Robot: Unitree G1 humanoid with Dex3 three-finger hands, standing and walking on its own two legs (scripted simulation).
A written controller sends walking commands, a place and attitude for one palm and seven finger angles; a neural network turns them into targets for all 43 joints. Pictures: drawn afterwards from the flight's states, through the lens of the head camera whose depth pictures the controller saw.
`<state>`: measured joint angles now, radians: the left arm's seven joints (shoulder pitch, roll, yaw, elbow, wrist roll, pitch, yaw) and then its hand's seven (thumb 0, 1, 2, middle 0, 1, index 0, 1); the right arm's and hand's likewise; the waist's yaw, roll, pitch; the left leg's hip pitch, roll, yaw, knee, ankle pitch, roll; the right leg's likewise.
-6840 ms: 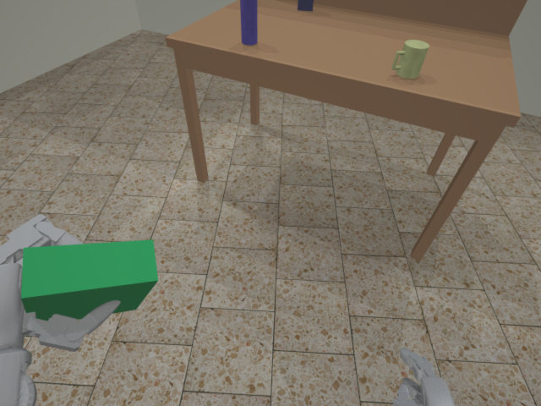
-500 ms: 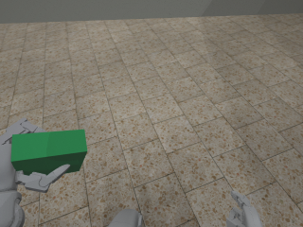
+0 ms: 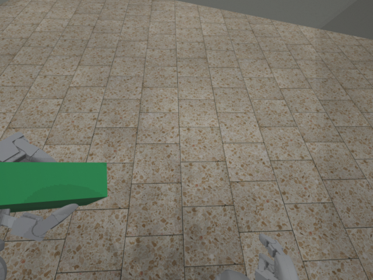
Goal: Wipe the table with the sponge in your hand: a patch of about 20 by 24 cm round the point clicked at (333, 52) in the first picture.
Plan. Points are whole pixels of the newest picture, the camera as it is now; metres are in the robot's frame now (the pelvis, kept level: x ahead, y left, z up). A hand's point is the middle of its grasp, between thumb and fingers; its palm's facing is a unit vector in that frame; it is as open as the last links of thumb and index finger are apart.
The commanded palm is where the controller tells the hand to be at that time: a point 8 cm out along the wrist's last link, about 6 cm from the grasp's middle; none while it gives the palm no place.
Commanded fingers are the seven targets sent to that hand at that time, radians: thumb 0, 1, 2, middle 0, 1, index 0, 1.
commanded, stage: turn to face it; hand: left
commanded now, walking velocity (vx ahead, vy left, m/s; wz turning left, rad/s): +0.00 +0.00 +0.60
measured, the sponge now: (67, 188) +0.22 +0.20 +0.16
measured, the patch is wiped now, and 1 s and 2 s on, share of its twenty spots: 0.00 0.00 0.00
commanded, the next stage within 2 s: none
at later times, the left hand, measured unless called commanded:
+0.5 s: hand out of the picture +0.05 +0.23 +0.18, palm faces +0.58 -0.68 -0.45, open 9.2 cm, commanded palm -0.03 +0.26 +0.18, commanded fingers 0.00 0.10 1.30 -1.20 -1.60 -1.20 -1.60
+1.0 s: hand out of the picture -0.14 +0.21 +0.17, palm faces +0.76 -0.42 -0.49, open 9.2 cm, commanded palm -0.20 +0.21 +0.18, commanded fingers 0.00 0.10 1.30 -1.20 -1.60 -1.20 -1.60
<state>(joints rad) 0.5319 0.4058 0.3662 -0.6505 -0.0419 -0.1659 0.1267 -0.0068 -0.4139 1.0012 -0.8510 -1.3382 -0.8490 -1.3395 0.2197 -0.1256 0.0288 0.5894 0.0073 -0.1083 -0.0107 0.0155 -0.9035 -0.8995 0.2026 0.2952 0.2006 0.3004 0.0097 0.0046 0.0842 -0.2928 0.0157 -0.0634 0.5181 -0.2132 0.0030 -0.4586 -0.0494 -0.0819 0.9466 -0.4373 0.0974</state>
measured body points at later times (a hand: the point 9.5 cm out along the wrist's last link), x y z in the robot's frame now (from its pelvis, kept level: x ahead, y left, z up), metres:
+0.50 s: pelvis -0.10 -0.05 +0.00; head -0.06 -0.05 +0.45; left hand +0.01 +0.26 +0.20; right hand +0.14 -0.26 -0.08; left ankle -0.18 +0.08 -0.70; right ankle -0.04 -0.13 -0.74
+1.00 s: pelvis -0.18 -0.11 -0.01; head -0.13 -0.11 +0.44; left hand -0.18 +0.23 +0.19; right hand +0.08 -0.17 -0.12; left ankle -0.22 +0.04 -0.70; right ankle -0.11 -0.16 -0.74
